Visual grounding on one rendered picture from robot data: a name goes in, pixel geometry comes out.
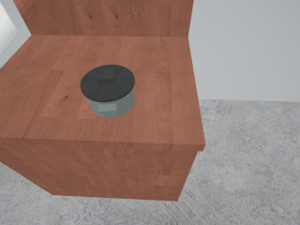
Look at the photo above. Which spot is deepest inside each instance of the lid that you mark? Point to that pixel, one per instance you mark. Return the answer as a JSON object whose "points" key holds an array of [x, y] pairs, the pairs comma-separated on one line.
{"points": [[124, 82]]}

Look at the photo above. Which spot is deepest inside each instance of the table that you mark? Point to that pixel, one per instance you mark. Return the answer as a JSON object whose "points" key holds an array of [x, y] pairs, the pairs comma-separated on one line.
{"points": [[50, 135]]}

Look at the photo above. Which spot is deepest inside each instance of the pot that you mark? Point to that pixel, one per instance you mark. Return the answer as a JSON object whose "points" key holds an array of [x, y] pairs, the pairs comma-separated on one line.
{"points": [[115, 108]]}

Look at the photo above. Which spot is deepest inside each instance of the knob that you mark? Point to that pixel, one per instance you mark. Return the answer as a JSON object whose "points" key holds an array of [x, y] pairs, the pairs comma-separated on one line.
{"points": [[106, 75]]}

